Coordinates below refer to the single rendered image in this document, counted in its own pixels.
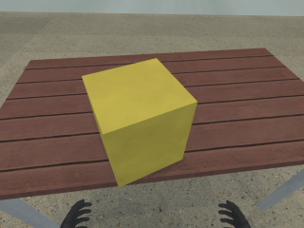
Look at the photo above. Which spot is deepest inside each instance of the left robot hand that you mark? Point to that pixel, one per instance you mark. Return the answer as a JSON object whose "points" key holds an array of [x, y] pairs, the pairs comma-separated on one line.
{"points": [[71, 219]]}

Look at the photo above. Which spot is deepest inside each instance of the right robot hand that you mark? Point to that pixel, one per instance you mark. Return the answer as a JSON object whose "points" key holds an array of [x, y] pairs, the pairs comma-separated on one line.
{"points": [[238, 219]]}

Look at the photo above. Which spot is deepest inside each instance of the table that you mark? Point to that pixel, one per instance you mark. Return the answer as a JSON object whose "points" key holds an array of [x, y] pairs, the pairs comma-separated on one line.
{"points": [[249, 116]]}

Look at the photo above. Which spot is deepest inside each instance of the carton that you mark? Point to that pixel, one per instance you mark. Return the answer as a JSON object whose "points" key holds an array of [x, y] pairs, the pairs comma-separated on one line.
{"points": [[144, 116]]}

